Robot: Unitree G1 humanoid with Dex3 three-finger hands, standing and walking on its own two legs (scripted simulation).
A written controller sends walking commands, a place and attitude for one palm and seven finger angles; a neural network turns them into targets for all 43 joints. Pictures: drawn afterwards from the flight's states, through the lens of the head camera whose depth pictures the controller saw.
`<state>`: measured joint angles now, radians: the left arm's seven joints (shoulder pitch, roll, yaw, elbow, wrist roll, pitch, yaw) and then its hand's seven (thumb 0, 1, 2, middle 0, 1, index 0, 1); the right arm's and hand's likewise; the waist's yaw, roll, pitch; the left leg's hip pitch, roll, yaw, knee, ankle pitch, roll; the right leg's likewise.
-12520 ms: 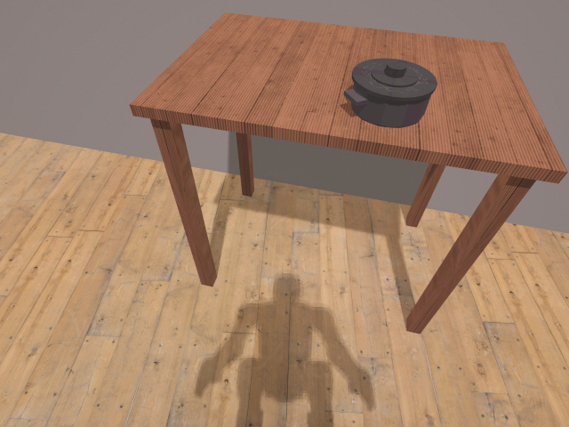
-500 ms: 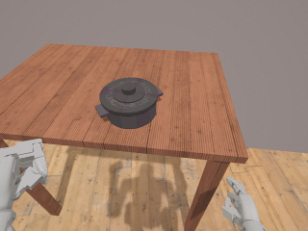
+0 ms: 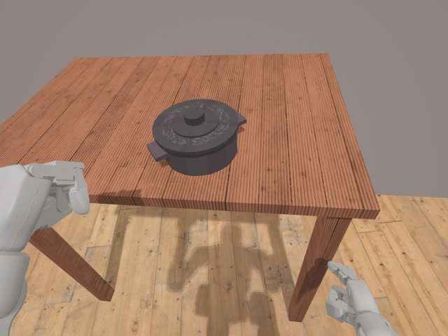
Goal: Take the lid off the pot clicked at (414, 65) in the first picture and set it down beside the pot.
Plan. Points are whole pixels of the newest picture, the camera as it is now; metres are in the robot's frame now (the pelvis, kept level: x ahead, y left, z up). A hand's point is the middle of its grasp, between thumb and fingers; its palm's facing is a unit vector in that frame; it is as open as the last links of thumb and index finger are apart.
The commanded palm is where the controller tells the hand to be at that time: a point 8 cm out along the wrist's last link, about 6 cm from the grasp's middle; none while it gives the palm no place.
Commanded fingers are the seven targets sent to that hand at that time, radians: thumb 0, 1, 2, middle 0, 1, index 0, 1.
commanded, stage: reach forward and open the fingers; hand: left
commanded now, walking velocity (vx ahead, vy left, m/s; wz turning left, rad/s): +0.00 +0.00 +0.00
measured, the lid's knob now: (194, 115) +0.48 +0.14 +0.16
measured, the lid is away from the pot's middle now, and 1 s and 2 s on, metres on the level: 0.00 0.00 0.00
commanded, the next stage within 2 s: move the open hand above the knob in 0.86 s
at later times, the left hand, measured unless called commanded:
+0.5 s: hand (81, 189) +0.24 +0.23 +0.20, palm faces +0.03 -0.05 -1.00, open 6.4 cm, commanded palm +0.21 +0.24 +0.27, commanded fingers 0.00 -0.32 1.70 -0.97 -0.15 -0.97 -0.15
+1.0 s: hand (101, 158) +0.29 +0.22 +0.22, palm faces -0.06 -0.06 -1.00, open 9.8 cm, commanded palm +0.26 +0.22 +0.29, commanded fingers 0.00 -0.38 1.71 -0.89 -0.08 -0.89 -0.08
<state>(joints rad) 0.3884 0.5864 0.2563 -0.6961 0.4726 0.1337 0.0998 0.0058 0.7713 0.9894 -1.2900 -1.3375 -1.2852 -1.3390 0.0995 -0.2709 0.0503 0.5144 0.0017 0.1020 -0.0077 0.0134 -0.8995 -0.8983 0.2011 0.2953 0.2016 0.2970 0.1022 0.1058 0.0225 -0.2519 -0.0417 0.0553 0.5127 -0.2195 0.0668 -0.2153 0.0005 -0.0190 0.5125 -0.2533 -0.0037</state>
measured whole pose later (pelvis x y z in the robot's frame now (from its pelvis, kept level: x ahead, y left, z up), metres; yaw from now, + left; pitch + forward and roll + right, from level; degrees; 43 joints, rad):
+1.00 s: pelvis -0.02 -0.03 +0.01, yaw +1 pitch -4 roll +0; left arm -0.34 0.71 -0.01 -0.10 0.70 0.19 -0.46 0.00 -0.38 1.72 -0.92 -0.09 -0.91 -0.09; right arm 0.07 -0.31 0.06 0.58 0.07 0.06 -0.02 0.01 -0.90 -0.90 0.20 0.29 0.20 0.30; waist 0.07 0.13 0.04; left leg -0.21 -0.03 0.02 0.41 -0.13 0.04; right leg -0.18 0.01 -0.05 0.44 -0.19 -0.03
